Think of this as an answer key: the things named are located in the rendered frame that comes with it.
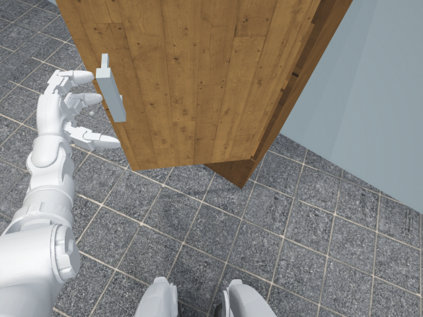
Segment left robot forearm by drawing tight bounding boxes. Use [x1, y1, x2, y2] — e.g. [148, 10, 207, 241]
[0, 135, 75, 237]

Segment handle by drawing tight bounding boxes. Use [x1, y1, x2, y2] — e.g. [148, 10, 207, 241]
[96, 53, 126, 122]

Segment cupboard door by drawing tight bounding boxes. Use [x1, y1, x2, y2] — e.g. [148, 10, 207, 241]
[55, 0, 321, 171]

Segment left robot upper arm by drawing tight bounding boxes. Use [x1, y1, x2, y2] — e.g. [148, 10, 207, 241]
[0, 224, 81, 317]

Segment robot right thigh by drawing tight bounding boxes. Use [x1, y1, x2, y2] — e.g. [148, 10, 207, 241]
[221, 284, 277, 317]

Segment robot thigh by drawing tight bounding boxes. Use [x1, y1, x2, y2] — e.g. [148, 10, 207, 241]
[134, 282, 178, 317]
[221, 284, 277, 317]

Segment robot left hand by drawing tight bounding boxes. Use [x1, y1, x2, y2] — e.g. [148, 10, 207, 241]
[36, 70, 121, 151]

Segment robot left thigh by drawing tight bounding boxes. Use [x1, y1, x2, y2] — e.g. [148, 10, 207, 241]
[134, 282, 178, 317]

